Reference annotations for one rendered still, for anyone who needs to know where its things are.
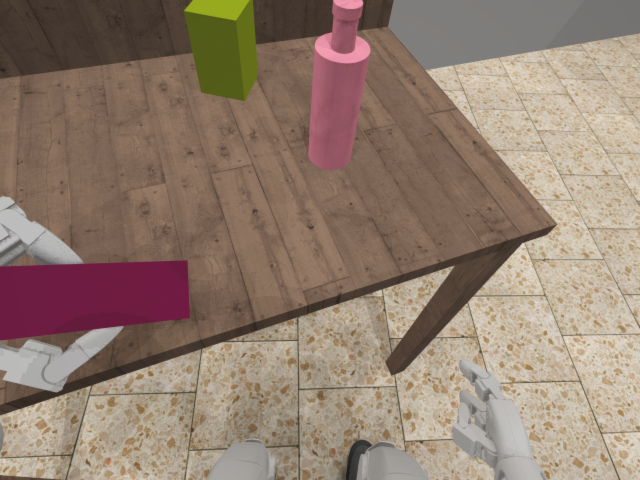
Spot right robot hand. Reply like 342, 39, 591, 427
453, 359, 533, 472

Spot right robot forearm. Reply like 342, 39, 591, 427
494, 457, 547, 480

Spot left robot hand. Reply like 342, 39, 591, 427
0, 196, 124, 392

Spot robot right thigh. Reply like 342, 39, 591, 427
357, 446, 430, 480

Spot sponge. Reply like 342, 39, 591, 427
0, 260, 190, 340

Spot robot right foot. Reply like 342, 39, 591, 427
346, 440, 372, 480

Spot table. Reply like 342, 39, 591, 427
0, 0, 557, 480

